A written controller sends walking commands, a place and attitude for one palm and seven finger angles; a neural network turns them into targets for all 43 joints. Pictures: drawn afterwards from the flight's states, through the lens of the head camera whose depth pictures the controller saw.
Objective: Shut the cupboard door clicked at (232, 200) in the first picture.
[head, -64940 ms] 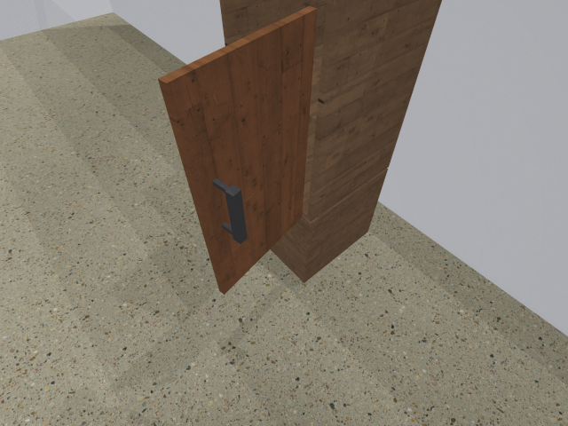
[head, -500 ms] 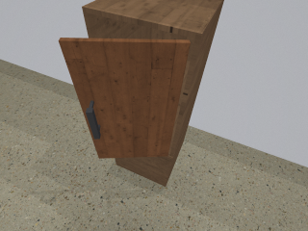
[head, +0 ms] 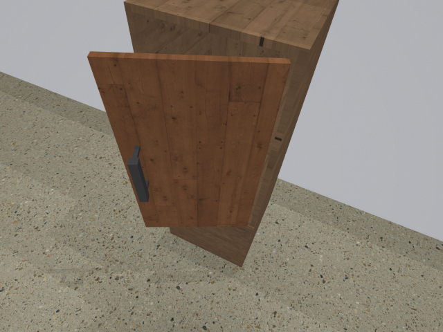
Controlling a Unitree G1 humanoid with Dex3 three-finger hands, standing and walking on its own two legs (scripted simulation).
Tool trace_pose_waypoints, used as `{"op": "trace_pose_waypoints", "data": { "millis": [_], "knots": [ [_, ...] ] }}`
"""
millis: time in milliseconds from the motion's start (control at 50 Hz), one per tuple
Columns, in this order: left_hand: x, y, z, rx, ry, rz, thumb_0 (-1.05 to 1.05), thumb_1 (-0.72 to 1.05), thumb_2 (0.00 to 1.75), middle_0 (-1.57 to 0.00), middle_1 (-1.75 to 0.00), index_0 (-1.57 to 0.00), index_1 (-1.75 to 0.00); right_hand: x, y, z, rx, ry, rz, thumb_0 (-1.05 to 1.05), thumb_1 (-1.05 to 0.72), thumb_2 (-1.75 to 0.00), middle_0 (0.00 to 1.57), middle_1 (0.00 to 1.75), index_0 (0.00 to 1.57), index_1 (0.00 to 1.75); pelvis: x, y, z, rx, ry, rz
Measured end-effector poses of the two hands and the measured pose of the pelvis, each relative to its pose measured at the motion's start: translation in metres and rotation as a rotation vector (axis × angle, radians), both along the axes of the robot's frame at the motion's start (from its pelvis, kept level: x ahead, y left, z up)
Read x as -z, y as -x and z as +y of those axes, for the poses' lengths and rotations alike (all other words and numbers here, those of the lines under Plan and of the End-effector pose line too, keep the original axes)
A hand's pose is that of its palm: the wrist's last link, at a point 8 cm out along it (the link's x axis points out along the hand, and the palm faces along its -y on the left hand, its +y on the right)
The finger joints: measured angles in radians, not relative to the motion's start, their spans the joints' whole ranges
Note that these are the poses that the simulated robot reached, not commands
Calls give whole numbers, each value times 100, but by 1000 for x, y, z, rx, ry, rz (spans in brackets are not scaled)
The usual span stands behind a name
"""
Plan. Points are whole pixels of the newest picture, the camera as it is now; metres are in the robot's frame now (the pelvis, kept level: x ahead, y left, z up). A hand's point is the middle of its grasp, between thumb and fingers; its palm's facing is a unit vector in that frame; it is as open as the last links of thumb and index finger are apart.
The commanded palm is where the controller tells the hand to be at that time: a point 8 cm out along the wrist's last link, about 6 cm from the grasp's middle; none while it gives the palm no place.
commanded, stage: look again from close up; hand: left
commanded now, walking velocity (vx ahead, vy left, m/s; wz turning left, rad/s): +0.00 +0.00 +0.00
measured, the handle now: (140, 174) +0.45 +0.22 -0.03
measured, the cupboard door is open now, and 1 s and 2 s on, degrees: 27 27 27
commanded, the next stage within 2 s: raise the hand and make a fist in 0.50 s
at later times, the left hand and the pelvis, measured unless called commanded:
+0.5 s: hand out of the picture +0.03 +0.22 -0.18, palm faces -0.04 -0.97 -0.26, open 7.4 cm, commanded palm none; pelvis -0.01 +0.03 -0.01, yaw -1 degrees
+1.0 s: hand out of the picture +0.13 +0.20 -0.08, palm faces +0.12 -0.99 -0.01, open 6.3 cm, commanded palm +0.11 +0.26 -0.06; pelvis -0.06 -0.01 -0.11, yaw +2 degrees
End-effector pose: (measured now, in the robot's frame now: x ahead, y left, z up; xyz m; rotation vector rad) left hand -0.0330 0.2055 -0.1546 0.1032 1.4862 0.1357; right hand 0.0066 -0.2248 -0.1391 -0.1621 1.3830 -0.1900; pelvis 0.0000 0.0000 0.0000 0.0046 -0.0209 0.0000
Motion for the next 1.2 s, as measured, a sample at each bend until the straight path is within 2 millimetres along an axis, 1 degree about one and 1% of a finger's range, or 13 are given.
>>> {"op": "trace_pose_waypoints", "data": {
  "millis": [180, 360, 480, 620, 660, 760, 820, 860, 900, 980, 1020, 1100, 1200],
  "knots": [
    [-1, -29, 27, 62, -51, -94, 0, 90, 89, -20, -30, -20, -30, 10, -22, 10, -23, -16, -101, 1, -92, -90, 20, 30, 20, 30, 10, 1, 16, 9, 21, 14],
    [-8, -60, 57, 88, -105, -185, 0, 90, 89, -20, -30, -19, -30, 14, -27, 21, -41, -34, -127, 1, -93, -90, 20, 30, 20, 30, 12, 5, 25, 14, 3, 10],
    [-10, -60, 62, 104, -107, -179, 0, 91, 89, -19, -30, -19, -30, 10, -24, 21, -40, -35, -119, 1, -92, -90, 20, 30, 20, 30, 9, 5, 25, 22, -4, 16],
    [-7, -48, 57, 106, -93, -140, 0, 90, 89, -20, -30, -20, -30, 6, -17, 13, -34, -15, -95, 1, -91, -90, 20, 30, 20, 30, 8, 6, 24, 26, 1, 18],
    [-25, -73, 63, 7, -118, -320, 1, 90, 89, -20, -30, -20, -30, 1, -22, 7, -36, 26, -190, 1, -91, -90, 20, 30, 20, 30, 12, 11, 22, 18, 5, 17],
    [-118, -158, 56, -44, -154, -1038, 1, 91, 89, -22, -33, -22, -33, -13, -56, -9, -64, 63, -524, 1, -91, -90, 20, 30, 20, 30, 27, 23, 14, -37, -12, 81],
    [-136, -183, 51, -18, -110, -1342, 1, 91, 89, -25, -36, -25, -36, -9, -84, -20, -121, 63, -652, 1, -91, -90, 20, 30, 20, 30, 47, 37, 7, -34, -1, 156],
    [-132, -184, 46, 39, -62, -1487, 0, 91, 89, -28, -39, -28, -39, -4, -103, -26, -166, 68, -720, 1, -91, -90, 20, 30, 20, 30, 66, 46, 1, -26, 1, 210],
    [-117, -175, 42, 91, -17, -1545, 0, 90, 89, -31, -43, -31, -43, 2, -120, -30, -201, 73, -781, 1, -91, -90, 20, 30, 20, 30, 85, 54, -5, -21, 3, 243],
    [-78, -145, 43, 58, 29, -1436, 0, 90, 89, -38, -50, -38, -50, 11, -146, -30, -231, 72, -868, 1, -91, -90, 20, 30, 20, 30, 110, 64, -12, -32, 15, 256],
    [-70, -129, 47, 19, 4, -1391, 1, 90, 89, -41, -54, -41, -54, 13, -153, -25, -244, 68, -889, 2, -91, -90, 20, 30, 20, 30, 115, 64, -14, -36, 25, 256],
    [-83, -119, 53, 12, -70, -1432, 2, 90, 89, -48, -62, -48, -61, 20, -155, -10, -273, 53, -882, 2, -91, -90, 20, 30, 20, 30, 118, 63, -16, -46, 52, 259],
    [-96, -145, 53, 79, -21, -1494, 2, 90, 90, -57, -71, -57, -71, 37, -140, 4, -265, 28, -801, 2, -91, -90, 20, 30, 20, 30, 117, 60, -13, -50, 74, 279]
  ]
}}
